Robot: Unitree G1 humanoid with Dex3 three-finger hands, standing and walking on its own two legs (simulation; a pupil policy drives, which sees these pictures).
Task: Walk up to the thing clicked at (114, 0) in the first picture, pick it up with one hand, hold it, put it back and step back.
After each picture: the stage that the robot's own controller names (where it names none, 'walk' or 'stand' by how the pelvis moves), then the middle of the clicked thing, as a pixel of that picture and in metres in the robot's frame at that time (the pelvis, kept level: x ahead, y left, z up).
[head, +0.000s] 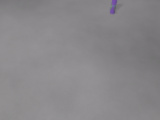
stand; (113, 4) +1.99 -0.50 -0.66
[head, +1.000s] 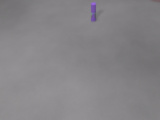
walk; (93, 12) +1.89 -0.08 -0.63
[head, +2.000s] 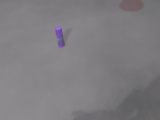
walk; (59, 36) +1.29 +0.27 -0.65
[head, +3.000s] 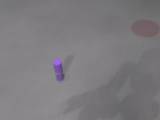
walk; (58, 70) +0.82 +0.23 -0.64
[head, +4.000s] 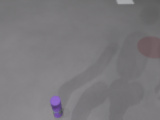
walk; (56, 107) +0.48 +0.16 -0.63
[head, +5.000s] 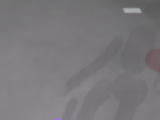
stand; out of the picture +0.35 +0.15 -0.65
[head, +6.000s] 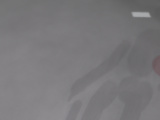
stand; out of the picture +0.34 +0.13 -0.65
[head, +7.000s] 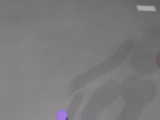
stand; out of the picture +0.38 +0.12 -0.65
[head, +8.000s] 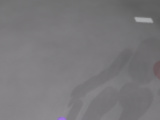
stand; out of the picture +0.38 +0.11 -0.65
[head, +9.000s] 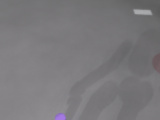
stand; out of the picture +0.38 +0.12 -0.65
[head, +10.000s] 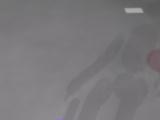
stand; out of the picture +0.35 +0.14 -0.66
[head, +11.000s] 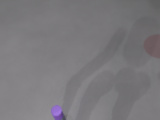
stand; (58, 115) +0.38 +0.19 -0.64
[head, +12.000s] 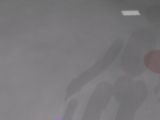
stand; out of the picture +0.36 +0.15 -0.66
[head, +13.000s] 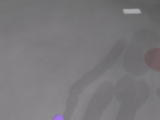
stand; out of the picture +0.39 +0.15 -0.66
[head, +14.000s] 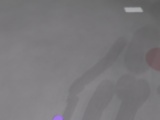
stand; out of the picture +0.38 +0.15 -0.66
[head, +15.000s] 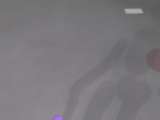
stand; out of the picture +0.38 +0.16 -0.66
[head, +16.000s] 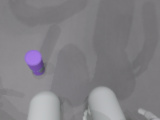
go down; (36, 64) +0.44 +0.16 -0.37
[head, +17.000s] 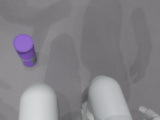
approach; (27, 53) +0.47 +0.18 -0.28
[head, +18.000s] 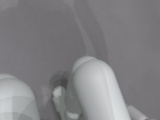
close in; out of the picture +0.46 +0.23 -0.17
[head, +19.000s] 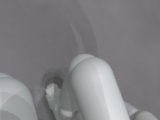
close; out of the picture +0.46 +0.24 -0.17
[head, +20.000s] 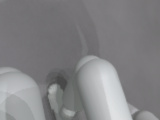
lift; out of the picture +0.42 +0.23 -0.16
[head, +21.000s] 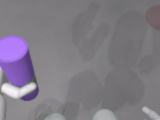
lift; (21, 75) +0.33 +0.17 +0.04
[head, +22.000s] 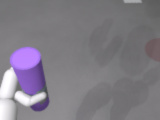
hold; (34, 84) +0.30 +0.15 +0.06
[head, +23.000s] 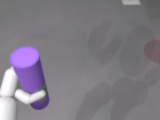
hold; (33, 83) +0.31 +0.16 +0.05
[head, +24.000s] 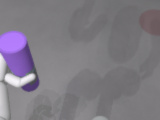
crouch; (23, 66) +0.38 +0.17 +0.00
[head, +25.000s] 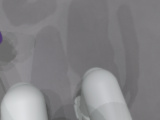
lower; out of the picture +0.51 +0.21 -0.04
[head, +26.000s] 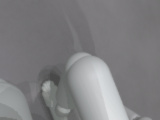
lower; out of the picture +0.47 +0.24 -0.17
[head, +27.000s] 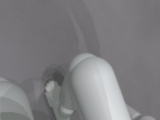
lower; out of the picture +0.47 +0.25 -0.17
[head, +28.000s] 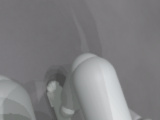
lower; out of the picture +0.46 +0.25 -0.16
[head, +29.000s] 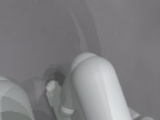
lower; out of the picture +0.46 +0.25 -0.17
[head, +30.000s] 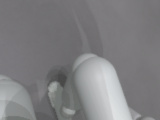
draw back; out of the picture +0.46 +0.23 -0.16
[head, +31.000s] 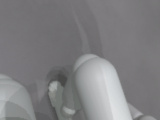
rise; out of the picture +0.44 +0.23 -0.18
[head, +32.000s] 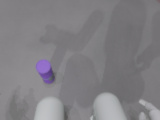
walk; (46, 73) +0.45 +0.16 -0.40
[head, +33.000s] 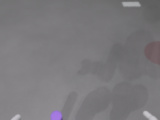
stand; out of the picture +0.38 +0.14 -0.60
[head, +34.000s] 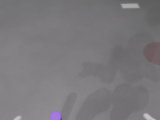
stand; out of the picture +0.39 +0.15 -0.60
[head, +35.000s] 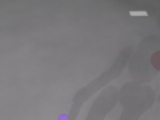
stand; out of the picture +0.40 +0.14 -0.65
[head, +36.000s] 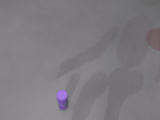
walk; (62, 100) +0.44 +0.09 -0.63
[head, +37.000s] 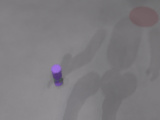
walk; (57, 76) +0.62 +0.15 -0.63
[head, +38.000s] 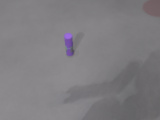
walk; (69, 45) +0.97 +0.12 -0.62
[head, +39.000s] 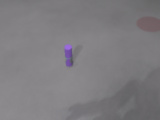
stand; (68, 56) +1.03 +0.12 -0.65
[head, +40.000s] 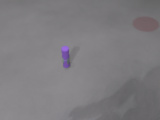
stand; (65, 57) +1.03 +0.13 -0.66
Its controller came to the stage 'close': yes
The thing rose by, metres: 0.70
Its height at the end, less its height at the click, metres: +0.00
